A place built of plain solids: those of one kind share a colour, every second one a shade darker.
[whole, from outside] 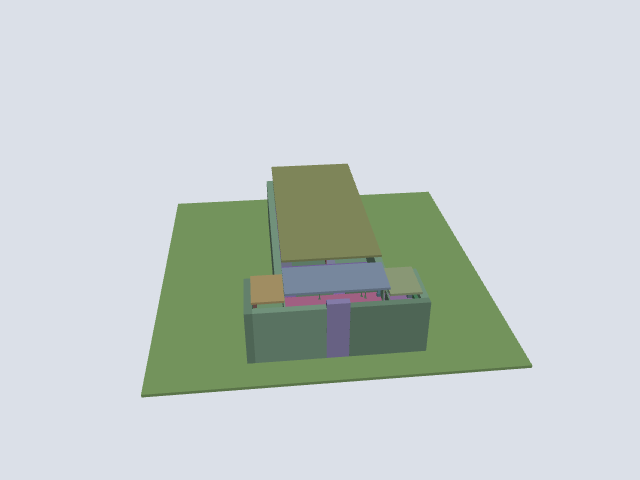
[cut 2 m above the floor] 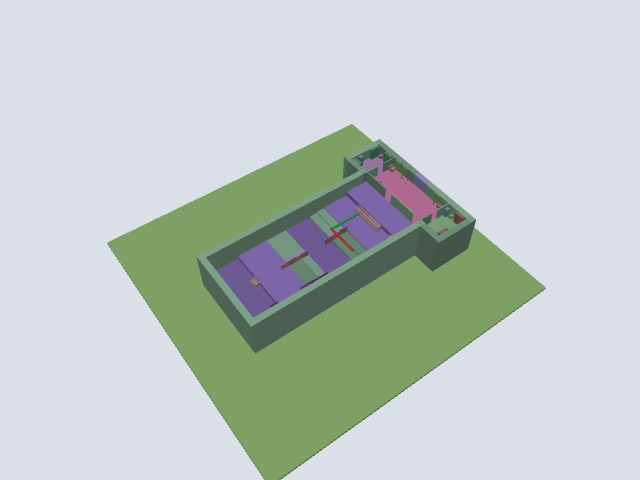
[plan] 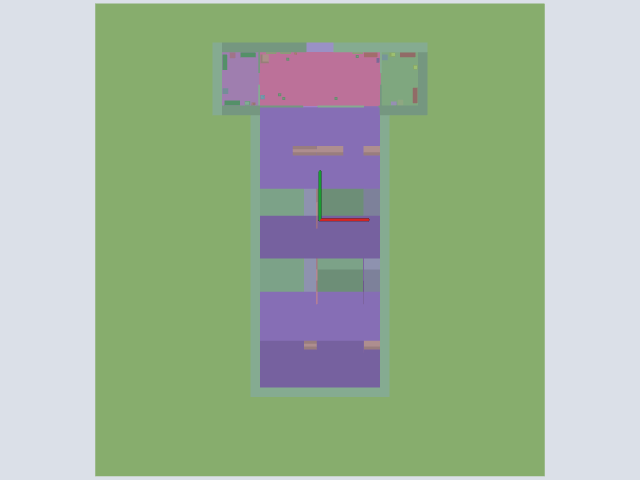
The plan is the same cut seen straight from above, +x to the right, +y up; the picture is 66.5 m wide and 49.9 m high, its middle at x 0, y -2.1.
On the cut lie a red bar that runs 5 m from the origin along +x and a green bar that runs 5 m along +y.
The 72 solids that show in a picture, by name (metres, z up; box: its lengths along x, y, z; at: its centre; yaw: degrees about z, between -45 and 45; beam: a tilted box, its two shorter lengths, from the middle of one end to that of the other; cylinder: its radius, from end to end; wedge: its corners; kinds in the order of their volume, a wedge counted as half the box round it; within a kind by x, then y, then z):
{
 "floor_gang_1": {"box": [12.65, 4.95, 3.01], "at": [0.0, -15.05, -3.4]},
 "floor_gang_2": {"box": [12.65, 5.1, 3.6], "at": [0.0, -10.03, -3.1]},
 "floor_gang_3": {"box": [12.65, 4.45, 3.6], "at": [0.0, -1.8, -3.1]},
 "floor_gang_4": {"box": [12.65, 4.45, 4.11], "at": [0.0, 5.45, -2.85]},
 "floor_gang_5": {"box": [12.65, 4.1, 4.9], "at": [0.0, 9.72, -2.45]},
 "wall_1": {"box": [1.0, 7.55, 7.51], "at": [-10.68, 14.65, -1.14]},
 "wall_2": {"box": [4.95, 1.0, 7.51], "at": [-8.7, 11.37, -1.14]},
 "wall_3": {"box": [5.75, 1.0, 7.51], "at": [-8.3, 17.93, -1.14]},
 "wall_4": {"box": [1.0, 30.3, 7.51], "at": [-6.73, -3.27, -1.14]},
 "wall_5": {"box": [0.2, 2.38, 7.51], "at": [-6.33, 12.86, -1.14]},
 "wall_6": {"box": [0.2, 2.38, 7.51], "at": [-6.33, 16.44, -1.14]},
 "wall_7": {"box": [5.83, 1.0, 7.51], "at": [-4.31, 17.93, -1.14]},
 "wall_8": {"box": [4.68, 0.2, 7.51], "at": [-4.09, 11.78, -1.14]},
 "wall_9": {"box": [14.45, 1.0, 7.51], "at": [0.0, -17.93, -1.14]},
 "wall_10": {"box": [4.83, 0.2, 7.51], "at": [2.16, 11.78, -1.14]},
 "wall_11": {"box": [5.83, 1.0, 7.51], "at": [4.31, 17.93, -1.14]},
 "wall_12": {"box": [0.2, 2.38, 7.51], "at": [6.33, 12.86, -1.14]},
 "wall_13": {"box": [0.2, 2.38, 7.51], "at": [6.33, 16.44, -1.14]},
 "wall_14": {"box": [1.0, 30.3, 7.51], "at": [6.73, -3.27, -1.14]},
 "wall_15": {"box": [5.75, 1.0, 7.51], "at": [8.3, 17.93, -1.14]},
 "wall_16": {"box": [4.95, 1.0, 7.51], "at": [8.7, 11.37, -1.14]},
 "wall_17": {"box": [1.0, 7.55, 7.51], "at": [10.68, 14.65, -1.14]},
 "ground_under_all_1": {"box": [46.76, 49.13, 0.4], "at": [0.0, -2.09, -5.05]},
 "floor_foyer_1": {"box": [12.65, 5.75, 4.9], "at": [0.0, 14.65, -2.45]},
 "step_tier_1": {"box": [4.65, 1.15, 3.6], "at": [-4.0, -6.9, -3.1]},
 "step_tier_2": {"box": [4.65, 1.15, 3.6], "at": [-4.0, -5.75, -3.1]},
 "step_tier_3": {"box": [4.65, 1.15, 3.6], "at": [-4.0, -4.6, -3.1]},
 "step_tier_4": {"box": [4.65, 1.4, 3.77], "at": [-4.0, 1.12, -3.02]},
 "step_tier_5": {"box": [4.65, 1.4, 3.94], "at": [-4.0, 2.52, -2.93]},
 "step_tier_6": {"box": [4.85, 1.15, 3.6], "at": [2.1, -6.9, -3.1]},
 "step_tier_7": {"box": [4.85, 1.15, 3.6], "at": [2.1, -5.75, -3.1]},
 "step_tier_8": {"box": [4.85, 1.15, 3.6], "at": [2.1, -4.6, -3.1]},
 "step_tier_9": {"box": [4.85, 1.4, 3.77], "at": [2.1, 1.12, -3.02]},
 "step_tier_10": {"box": [4.85, 1.4, 3.94], "at": [2.1, 2.52, -2.93]},
 "floor_cloaks_1": {"box": [3.95, 5.75, 4.9], "at": [8.3, 14.65, -2.45]},
 "floor_store_1": {"box": [3.95, 5.75, 4.9], "at": [-8.3, 14.65, -2.45]},
 "ceil_hall_1": {"box": [12.65, 29.3, 0.3], "at": [0.0, -2.88, 5.4]},
 "step_aisle_1": {"box": [1.35, 1.15, 3.6], "at": [-1.0, -6.9, -3.1]},
 "step_aisle_2": {"box": [1.35, 1.15, 3.6], "at": [-1.0, -5.75, -3.1]},
 "step_aisle_3": {"box": [1.35, 1.15, 3.6], "at": [-1.0, -4.6, -3.1]},
 "step_aisle_4": {"box": [1.35, 1.4, 3.77], "at": [-1.0, 1.12, -3.02]},
 "step_aisle_5": {"box": [1.35, 1.4, 3.94], "at": [-1.0, 2.52, -2.93]},
 "step_aisle_6": {"box": [1.8, 1.15, 3.6], "at": [5.42, -6.9, -3.1]},
 "step_aisle_7": {"box": [1.8, 1.15, 3.6], "at": [5.42, -5.75, -3.1]},
 "step_aisle_8": {"box": [1.8, 1.15, 3.6], "at": [5.42, -4.6, -3.1]},
 "step_aisle_9": {"box": [1.8, 1.4, 3.77], "at": [5.42, 1.12, -3.02]},
 "step_aisle_10": {"box": [1.8, 1.4, 3.94], "at": [5.42, 2.52, -2.93]},
 "tread_1": {"box": [2.75, 0.33, 4.31], "at": [1.05, 6.85, -2.75]},
 "tread_2": {"box": [2.75, 0.33, 4.5], "at": [1.05, 7.18, -2.65]},
 "tread_3": {"box": [2.75, 0.33, 4.7], "at": [1.05, 7.51, -2.55]},
 "tread_4": {"box": [1.8, 0.3, 3.31], "at": [5.42, -13.03, -3.25]},
 "tread_5": {"box": [1.8, 0.3, 3.45], "at": [5.42, -12.72, -3.17]},
 "tread_6": {"box": [1.8, 0.33, 4.31], "at": [5.42, 6.85, -2.75]},
 "tread_7": {"box": [1.8, 0.33, 4.5], "at": [5.42, 7.18, -2.65]},
 "tread_8": {"box": [1.8, 0.33, 4.7], "at": [5.42, 7.51, -2.55]},
 "door_leaf_1": {"box": [2.8, 0.97, 8.17], "at": [0.0, 17.94, -0.81]},
 "ceil_foyer_1": {"box": [12.65, 5.75, 0.3], "at": [0.0, 14.65, 4.35]},
 "ceil_cloaks_1": {"box": [3.95, 5.75, 0.3], "at": [8.3, 14.65, 3.4]},
 "ceil_store_1": {"box": [3.95, 5.75, 0.3], "at": [-8.3, 14.65, 3.4]},
 "shelves_store_1": {"box": [0.5, 1.6, 2.0], "at": [-9.89, 16.38, 1.0]},
 "shelves_store_2": {"box": [1.6, 0.5, 2.0], "at": [-9.12, 12.15, 1.0]},
 "shelves_store_3": {"box": [1.6, 0.5, 2.0], "at": [-7.47, 17.14, 1.0]},
 "shelves_cloaks_1": {"box": [1.6, 0.5, 2.0], "at": [9.12, 17.14, 1.0]},
 "shelves_cloaks_2": {"box": [0.5, 1.6, 2.0], "at": [9.89, 12.93, 1.0]},
 "rail_sep_1": {"box": [0.12, 1.3, 4.65], "at": [-0.33, -8.12, -2.58]},
 "rail_sep_2": {"box": [0.12, 1.35, 4.82], "at": [-0.33, -0.25, -2.49]},
 "rail_sep_3": {"box": [0.12, 1.4, 5.16], "at": [-0.33, 2.52, -2.32]},
 "poster_case_foyer_1": {"box": [1.1, 0.14, 1.6], "at": [-5.08, 17.32, 1.3]},
 "poster_case_foyer_2": {"box": [1.1, 0.14, 1.6], "at": [-3.58, 17.32, 1.3]},
 "poster_case_foyer_3": {"box": [1.1, 0.14, 1.6], "at": [3.92, 17.32, 1.3]},
 "fridge_cloaks_1": {"box": [0.6, 0.6, 1.5], "at": [6.75, 16.88, 0.75]},
 "bench_foyer_1": {"box": [1.4, 0.5, 0.46], "at": [5.28, 17.14, 0.22]}
}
